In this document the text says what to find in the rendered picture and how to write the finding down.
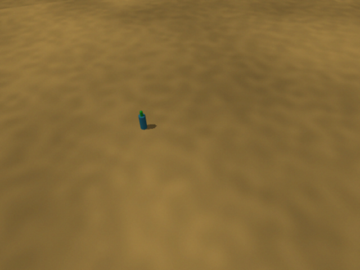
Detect bottle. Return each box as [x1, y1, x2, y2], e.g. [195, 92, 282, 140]
[138, 111, 147, 130]

